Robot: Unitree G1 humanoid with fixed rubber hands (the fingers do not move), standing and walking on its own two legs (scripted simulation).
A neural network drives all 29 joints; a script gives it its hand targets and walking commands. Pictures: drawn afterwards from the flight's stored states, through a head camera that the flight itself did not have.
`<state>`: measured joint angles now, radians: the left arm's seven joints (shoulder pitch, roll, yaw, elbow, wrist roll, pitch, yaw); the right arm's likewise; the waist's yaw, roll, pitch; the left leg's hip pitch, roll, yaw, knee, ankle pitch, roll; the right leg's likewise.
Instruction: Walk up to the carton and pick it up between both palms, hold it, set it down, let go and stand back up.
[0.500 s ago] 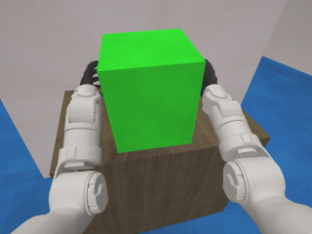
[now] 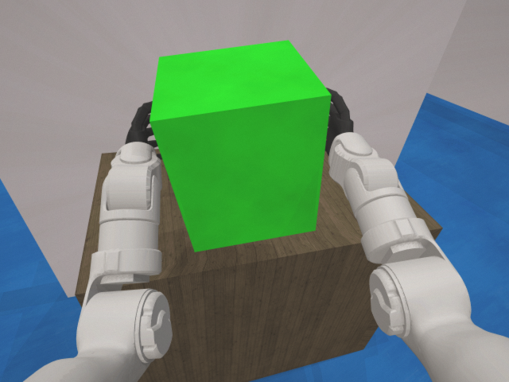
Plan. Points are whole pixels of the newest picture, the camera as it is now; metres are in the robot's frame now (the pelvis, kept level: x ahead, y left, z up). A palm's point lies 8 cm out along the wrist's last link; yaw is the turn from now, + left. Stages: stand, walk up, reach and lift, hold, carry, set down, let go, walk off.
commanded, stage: reach and lift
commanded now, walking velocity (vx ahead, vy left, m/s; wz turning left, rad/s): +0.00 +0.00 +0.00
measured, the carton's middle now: (240, 147) +0.42 +0.01 +0.21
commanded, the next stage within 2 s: hold in 0.30 s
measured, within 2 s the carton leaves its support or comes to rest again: neither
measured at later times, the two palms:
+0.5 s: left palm (138, 144) +0.37 +0.16 +0.25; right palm (344, 128) +0.38 -0.14 +0.27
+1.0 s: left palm (136, 134) +0.37 +0.16 +0.26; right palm (349, 115) +0.38 -0.14 +0.29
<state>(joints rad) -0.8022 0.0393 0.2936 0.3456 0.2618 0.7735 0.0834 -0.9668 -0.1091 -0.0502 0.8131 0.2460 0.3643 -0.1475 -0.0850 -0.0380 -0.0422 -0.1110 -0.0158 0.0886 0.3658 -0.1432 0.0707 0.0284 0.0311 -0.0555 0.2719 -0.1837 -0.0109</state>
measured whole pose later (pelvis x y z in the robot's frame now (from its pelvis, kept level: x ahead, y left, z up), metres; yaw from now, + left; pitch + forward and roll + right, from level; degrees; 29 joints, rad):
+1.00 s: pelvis +0.00 -0.01 +0.00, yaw +0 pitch -6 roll -1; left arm -0.86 0.06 0.33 0.33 0.26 0.87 0.05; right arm -1.06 -0.14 -0.02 0.79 0.30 0.51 -0.20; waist -0.08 -0.02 -0.10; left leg -0.13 -0.01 0.09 0.36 -0.13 0.06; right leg 0.00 0.04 -0.05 0.29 -0.19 -0.02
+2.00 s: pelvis +0.00 -0.01 +0.00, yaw +0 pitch -6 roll -1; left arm -0.83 0.07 0.32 0.28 0.24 0.89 0.04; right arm -1.03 -0.14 0.01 0.73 0.33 0.54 -0.22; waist -0.09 -0.01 -0.09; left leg -0.12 -0.01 0.08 0.36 -0.14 0.06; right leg 0.01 0.04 -0.05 0.28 -0.19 -0.02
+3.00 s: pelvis -0.01 -0.01 +0.00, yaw +0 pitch -6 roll -1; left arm -0.90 0.10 0.32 0.43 0.23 0.82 0.03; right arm -1.05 -0.12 -0.02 0.82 0.30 0.51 -0.23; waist -0.08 -0.03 -0.11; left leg -0.14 0.00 0.08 0.35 -0.12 0.06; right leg 0.00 0.04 -0.05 0.27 -0.17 -0.03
